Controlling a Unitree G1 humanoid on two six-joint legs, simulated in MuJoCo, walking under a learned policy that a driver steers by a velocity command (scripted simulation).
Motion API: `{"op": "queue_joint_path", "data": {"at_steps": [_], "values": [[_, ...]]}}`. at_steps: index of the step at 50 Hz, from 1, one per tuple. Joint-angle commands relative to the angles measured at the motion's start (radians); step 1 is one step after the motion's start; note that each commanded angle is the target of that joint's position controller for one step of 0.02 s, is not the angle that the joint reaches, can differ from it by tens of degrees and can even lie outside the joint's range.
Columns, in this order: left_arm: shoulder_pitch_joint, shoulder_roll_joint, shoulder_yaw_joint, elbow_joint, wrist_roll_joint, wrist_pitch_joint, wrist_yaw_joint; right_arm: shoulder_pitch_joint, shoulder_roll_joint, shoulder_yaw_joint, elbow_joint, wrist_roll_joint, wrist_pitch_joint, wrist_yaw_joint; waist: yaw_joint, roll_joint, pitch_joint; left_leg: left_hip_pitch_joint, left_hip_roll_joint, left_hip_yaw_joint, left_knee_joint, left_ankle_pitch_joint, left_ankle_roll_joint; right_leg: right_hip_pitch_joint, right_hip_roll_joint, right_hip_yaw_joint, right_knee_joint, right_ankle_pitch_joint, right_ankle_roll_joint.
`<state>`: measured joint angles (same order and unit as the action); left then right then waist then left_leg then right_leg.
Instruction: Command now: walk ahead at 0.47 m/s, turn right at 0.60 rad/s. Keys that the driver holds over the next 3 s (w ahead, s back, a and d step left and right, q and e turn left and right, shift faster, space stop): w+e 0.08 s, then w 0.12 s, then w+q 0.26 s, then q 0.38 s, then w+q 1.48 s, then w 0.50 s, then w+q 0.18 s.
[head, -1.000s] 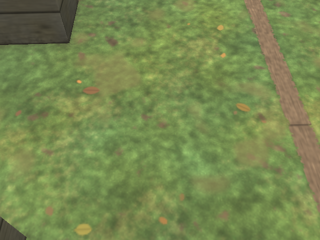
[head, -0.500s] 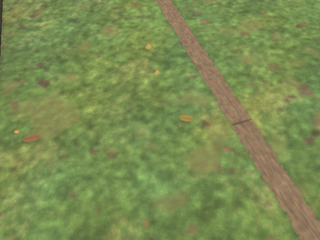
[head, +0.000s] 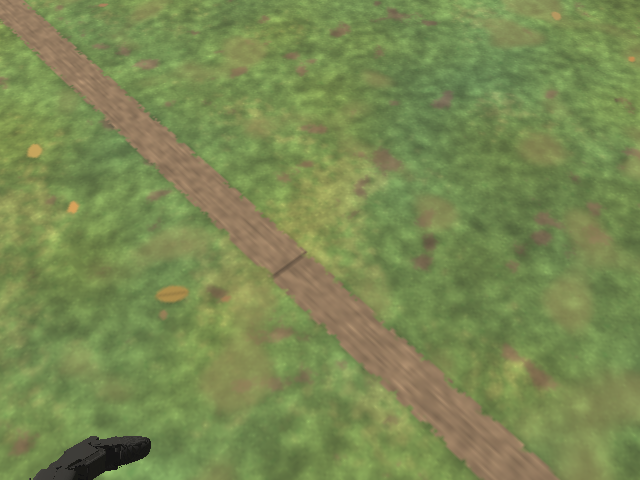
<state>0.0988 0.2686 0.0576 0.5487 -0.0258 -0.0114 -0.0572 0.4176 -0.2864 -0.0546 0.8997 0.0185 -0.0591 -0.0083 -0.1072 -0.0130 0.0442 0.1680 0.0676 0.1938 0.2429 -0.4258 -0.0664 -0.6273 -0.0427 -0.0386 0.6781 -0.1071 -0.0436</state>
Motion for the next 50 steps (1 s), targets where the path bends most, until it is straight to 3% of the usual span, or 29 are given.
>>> {"op": "queue_joint_path", "data": {"at_steps": [1, 2, 3, 4, 5, 6, 7, 8, 9, 12, 17, 21, 23, 25, 27, 28, 29, 30, 31, 32, 33, 34, 36, 38, 41, 43, 46, 48, 50], "values": [[0.136, 0.152, 0.068, -0.046, 0.003, -0.008, -0.002, -0.055, -0.244, -0.057, -0.055, 0.016, -0.002, -0.011, 0.194, 0.144, -0.086, -0.155, 0.203, 0.007, 0.299, 1.197, 0.151, 0.401, 0.121, -0.096, -0.069, -0.037, -0.090], [0.310, 0.213, 0.102, 0.003, -0.001, 0.004, 0.019, -0.055, -0.226, -0.048, -0.070, 0.008, -0.008, -0.016, 0.285, 0.101, -0.171, -0.337, 0.168, 0.011, 0.544, 1.097, 0.116, 0.691, 0.122, -0.033, -0.092, -0.008, -0.131], [0.364, 0.325, 0.117, 0.022, -0.014, 0.005, 0.040, 0.023, -0.082, -0.002, -0.129, -0.050, -0.021, -0.003, 0.209, -0.218, -0.292, -0.769, 0.032, -0.017, 0.957, 0.138, 0.058, 1.087, -0.158, 0.440, -0.114, -0.074, -0.270], [0.376, 0.290, 0.097, -0.014, -0.008, -0.015, 0.039, 0.005, -0.102, 0.008, -0.149, -0.030, -0.060, 0.008, 0.219, -0.193, -0.523, -0.877, -0.078, -0.264, 1.156, -0.170, 0.054, 1.134, -0.324, 0.923, -0.338, -0.308, -0.400], [0.352, 0.212, 0.070, 0.018, 0.012, -0.034, 0.030, -0.135, -0.185, -0.021, -0.174, 0.023, -0.074, 0.013, 0.251, -0.076, -0.371, -0.964, -0.021, -0.305, 1.173, -0.064, 0.075, 1.028, -0.286, 0.779, -0.397, -0.285, -0.313], [0.295, 0.193, 0.060, 0.034, 0.013, -0.046, 0.031, -0.179, -0.160, -0.012, -0.198, 0.031, -0.083, 0.009, 0.211, -0.059, -0.224, -0.970, 0.019, -0.281, 1.101, 0.027, 0.091, 0.860, -0.252, 0.635, -0.406, -0.193, -0.274], [0.215, 0.161, 0.047, 0.032, 0.012, -0.052, 0.032, -0.177, -0.147, -0.011, -0.181, 0.010, -0.082, 0.000, 0.162, 0.008, -0.146, -0.918, 0.063, -0.275, 1.024, 0.099, 0.087, 0.705, -0.205, 0.511, -0.412, -0.087, -0.242], [0.160, 0.131, 0.036, 0.024, 0.021, -0.056, 0.032, -0.144, -0.143, -0.015, -0.169, -0.006, -0.072, 0.002, 0.116, -0.014, -0.112, -0.844, 0.093, -0.281, 0.963, 0.153, 0.083, 0.596, -0.162, 0.419, -0.434, 0.008, -0.227], [0.133, 0.121, 0.032, 0.021, 0.029, -0.059, 0.033, -0.116, -0.137, -0.014, -0.159, -0.009, -0.058, 0.007, 0.090, -0.045, -0.099, -0.792, 0.104, -0.280, 0.944, 0.183, 0.077, 0.529, -0.138, 0.379, -0.466, 0.044, -0.224], [0.131, 0.131, 0.032, 0.056, 0.025, -0.076, 0.039, -0.102, -0.111, -0.013, -0.140, -0.011, -0.024, 0.016, 0.068, -0.036, -0.056, -0.787, 0.102, -0.244, 0.877, 0.254, 0.039, 0.438, -0.123, 0.261, -0.521, 0.155, -0.226], [0.180, 0.136, 0.025, 0.117, 0.035, -0.084, 0.055, -0.269, -0.087, -0.005, -0.179, -0.007, -0.028, 0.026, 0.130, -0.040, 0.022, -0.814, 0.067, -0.221, 0.549, 0.583, 0.034, 0.431, -0.076, 0.104, -0.561, 0.153, -0.159], [0.228, 0.163, 0.031, 0.168, 0.029, -0.085, 0.058, -0.378, -0.071, 0.005, -0.217, 0.011, -0.035, 0.052, 0.177, -0.024, 0.066, -0.827, 0.023, -0.219, 0.384, 0.656, 0.069, 0.537, -0.130, 0.059, -0.584, 0.133, -0.135], [0.252, 0.163, 0.033, 0.193, 0.026, -0.075, 0.059, -0.420, -0.068, 0.009, -0.243, 0.010, -0.037, 0.068, 0.193, -0.008, 0.077, -0.884, 0.005, -0.224, 0.331, 0.604, 0.092, 0.651, -0.162, 0.042, -0.549, 0.188, -0.134], [0.242, 0.167, 0.033, 0.201, 0.028, -0.056, 0.069, -0.426, -0.065, 0.010, -0.264, -0.006, -0.042, 0.087, 0.180, -0.011, 0.063, -0.872, -0.027, -0.191, 0.285, 0.525, 0.115, 0.722, -0.174, 0.015, -0.456, 0.425, -0.114], [0.218, 0.194, 0.038, 0.189, 0.033, -0.038, 0.088, -0.337, -0.105, -0.009, -0.261, -0.020, -0.042, 0.091, 0.131, -0.066, -0.041, -0.749, -0.102, -0.123, 0.301, 0.428, 0.137, 0.773, -0.158, -0.004, -0.277, 0.824, -0.076], [0.204, 0.203, 0.038, 0.179, 0.036, -0.028, 0.096, -0.221, -0.144, -0.028, -0.238, -0.021, -0.040, 0.086, 0.077, -0.082, -0.117, -0.616, -0.145, -0.103, 0.301, 0.404, 0.153, 0.762, -0.135, -0.017, -0.116, 0.938, -0.053], [0.187, 0.200, 0.033, 0.168, 0.032, -0.025, 0.102, -0.101, -0.185, -0.047, -0.222, -0.021, -0.041, 0.072, 0.004, -0.054, -0.180, -0.410, -0.139, -0.138, 0.228, 0.546, 0.187, 0.650, -0.093, -0.048, 0.111, 0.867, -0.008], [0.291, 0.130, 0.010, 0.140, 0.064, -0.040, 0.099, -0.030, -0.288, -0.068, -0.234, -0.032, -0.033, 0.057, 0.040, 0.159, -0.332, -0.017, 0.115, -0.450, 0.342, 0.958, 0.322, 0.315, 0.013, -0.061, 0.501, 0.244, 0.061], [0.374, 0.074, -0.019, 0.138, 0.065, -0.060, 0.075, -0.042, -0.269, -0.054, -0.258, -0.036, -0.033, 0.053, 0.075, 0.270, -0.531, 0.278, 0.340, -0.919, 0.267, 1.065, 0.529, 0.003, 0.188, 0.101, 0.815, -0.568, 0.119], [0.298, 0.194, 0.005, 0.146, 0.033, -0.069, 0.058, -0.054, -0.214, -0.050, -0.280, -0.027, -0.014, 0.046, 0.007, 0.096, -0.564, 0.224, 0.280, -0.824, 0.233, 0.920, 0.474, -0.003, 0.109, 0.217, 0.860, -0.496, 0.099], [0.194, 0.193, 0.005, 0.101, 0.010, -0.069, 0.056, -0.123, -0.181, -0.040, -0.294, -0.015, -0.001, 0.037, 0.020, 0.057, -0.409, 0.078, 0.236, -0.700, 0.206, 0.822, 0.427, -0.047, 0.062, 0.195, 0.792, -0.440, 0.084], [0.146, 0.179, 0.002, 0.091, 0.019, -0.062, 0.064, -0.172, -0.161, -0.035, -0.300, -0.007, 0.010, 0.031, 0.050, -0.032, -0.252, -0.115, 0.194, -0.621, 0.157, 0.773, 0.396, -0.066, 0.031, 0.159, 0.710, -0.399, 0.086], [0.155, 0.170, 0.006, 0.084, 0.031, -0.032, 0.079, -0.220, -0.158, -0.033, -0.315, -0.020, 0.023, 0.021, 0.115, 0.005, -0.140, -0.379, 0.130, -0.559, 0.085, 0.710, 0.375, 0.045, 0.004, 0.146, 0.578, -0.350, 0.095], [0.209, 0.127, -0.005, 0.105, 0.038, -0.021, 0.090, -0.252, -0.168, -0.039, -0.318, -0.026, 0.027, 0.018, 0.146, 0.057, -0.127, -0.490, 0.089, -0.495, 0.076, 0.801, 0.369, 0.110, 0.014, 0.117, 0.441, -0.330, 0.123], [0.197, 0.115, -0.010, 0.114, 0.044, -0.017, 0.103, -0.247, -0.193, -0.051, -0.314, -0.017, 0.042, 0.001, 0.139, 0.077, -0.206, -0.485, 0.068, -0.468, 0.120, 0.854, 0.343, 0.144, 0.034, 0.118, 0.297, -0.213, 0.155], [0.160, 0.117, -0.009, 0.109, 0.037, -0.012, 0.100, -0.260, -0.191, -0.053, -0.320, -0.004, 0.062, -0.012, 0.131, 0.094, -0.230, -0.501, 0.039, -0.479, 0.118, 0.606, 0.307, 0.172, 0.042, 0.125, 0.220, -0.130, 0.158], [0.063, 0.116, -0.007, 0.077, 0.023, -0.018, 0.082, -0.257, -0.189, -0.051, -0.330, 0.001, 0.077, -0.019, 0.094, 0.159, -0.171, -0.536, 0.020, -0.576, 0.064, 0.043, 0.283, 0.179, 0.056, 0.128, 0.072, -0.101, 0.137], [0.039, 0.129, 0.000, 0.066, 0.015, -0.040, 0.073, -0.232, -0.188, -0.051, -0.326, -0.005, 0.076, -0.014, 0.080, 0.186, -0.150, -0.508, 0.033, -0.636, 0.081, -0.039, 0.281, 0.208, 0.067, 0.131, -0.023, -0.146, 0.114], [0.087, 0.132, 0.012, 0.078, 0.010, -0.065, 0.069, -0.231, -0.167, -0.044, -0.326, -0.002, 0.073, -0.009, 0.119, 0.180, -0.136, -0.525, 0.017, -0.667, 0.131, -0.102, 0.255, 0.334, 0.065, 0.118, -0.178, -0.119, 0.082]]}}
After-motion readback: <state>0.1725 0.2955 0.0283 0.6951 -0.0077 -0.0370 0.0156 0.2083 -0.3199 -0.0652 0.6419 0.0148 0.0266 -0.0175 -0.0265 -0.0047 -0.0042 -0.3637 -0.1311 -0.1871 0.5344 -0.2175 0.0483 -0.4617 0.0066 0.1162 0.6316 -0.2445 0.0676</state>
